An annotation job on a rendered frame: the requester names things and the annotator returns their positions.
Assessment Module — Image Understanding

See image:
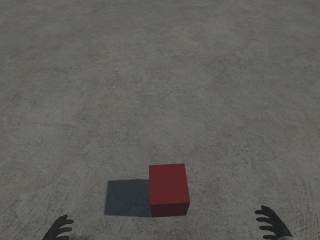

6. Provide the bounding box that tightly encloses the right robot hand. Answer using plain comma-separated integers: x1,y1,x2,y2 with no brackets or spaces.
255,205,293,240

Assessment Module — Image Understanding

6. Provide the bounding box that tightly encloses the carton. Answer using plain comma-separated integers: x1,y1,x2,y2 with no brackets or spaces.
149,163,190,218

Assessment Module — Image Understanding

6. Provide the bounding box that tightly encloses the left robot hand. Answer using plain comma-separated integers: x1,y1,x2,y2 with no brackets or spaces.
42,214,74,240

